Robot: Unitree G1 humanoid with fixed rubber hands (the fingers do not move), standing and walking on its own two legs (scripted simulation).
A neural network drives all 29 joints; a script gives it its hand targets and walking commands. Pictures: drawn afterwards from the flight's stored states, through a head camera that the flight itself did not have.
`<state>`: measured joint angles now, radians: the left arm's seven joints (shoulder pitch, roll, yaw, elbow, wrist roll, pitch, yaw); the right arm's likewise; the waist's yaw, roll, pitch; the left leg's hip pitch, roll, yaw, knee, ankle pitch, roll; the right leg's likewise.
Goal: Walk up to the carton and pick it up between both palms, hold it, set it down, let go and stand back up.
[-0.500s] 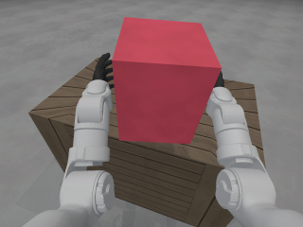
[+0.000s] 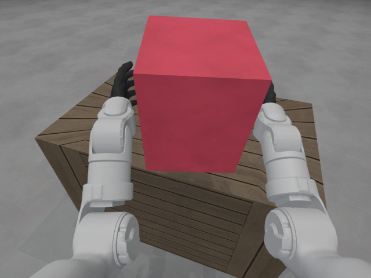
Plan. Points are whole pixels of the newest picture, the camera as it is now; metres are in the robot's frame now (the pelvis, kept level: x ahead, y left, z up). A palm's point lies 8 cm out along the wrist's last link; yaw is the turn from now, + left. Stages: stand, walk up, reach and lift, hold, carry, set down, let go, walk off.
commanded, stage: set down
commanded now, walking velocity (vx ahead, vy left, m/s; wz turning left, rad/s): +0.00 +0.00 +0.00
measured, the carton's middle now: (194, 99) +0.42 +0.00 +0.22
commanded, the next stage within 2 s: none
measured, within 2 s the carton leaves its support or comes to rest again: neither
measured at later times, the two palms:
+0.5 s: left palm (129, 109) +0.40 +0.14 +0.20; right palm (258, 120) +0.41 -0.15 +0.17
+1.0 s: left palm (135, 116) +0.41 +0.13 +0.17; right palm (257, 125) +0.42 -0.15 +0.14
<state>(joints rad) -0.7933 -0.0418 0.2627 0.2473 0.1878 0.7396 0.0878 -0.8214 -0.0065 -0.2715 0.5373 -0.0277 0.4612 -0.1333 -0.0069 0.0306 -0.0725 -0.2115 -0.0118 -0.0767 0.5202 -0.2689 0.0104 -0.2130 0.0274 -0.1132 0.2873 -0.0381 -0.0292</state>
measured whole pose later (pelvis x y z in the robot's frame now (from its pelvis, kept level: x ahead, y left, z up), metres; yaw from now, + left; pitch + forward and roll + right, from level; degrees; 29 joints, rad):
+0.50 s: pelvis +0.00 -0.01 +0.00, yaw +0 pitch -3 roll -2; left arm -0.79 -0.05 0.28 0.39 0.25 0.55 0.06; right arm -0.81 -0.01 -0.29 0.77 -0.03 0.15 -0.13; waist -0.01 0.03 0.01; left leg -0.18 -0.01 -0.09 0.52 -0.27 0.01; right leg -0.19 0.03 -0.12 0.30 -0.06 -0.03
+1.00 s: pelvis +0.03 +0.00 +0.00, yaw +1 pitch -1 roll -3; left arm -0.65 -0.09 0.18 0.28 0.25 0.52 0.10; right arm -0.66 -0.01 -0.27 0.65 -0.03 0.10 -0.10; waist -0.01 0.03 -0.01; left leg -0.18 0.00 -0.09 0.52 -0.31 0.01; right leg -0.18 0.04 -0.13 0.28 -0.08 -0.03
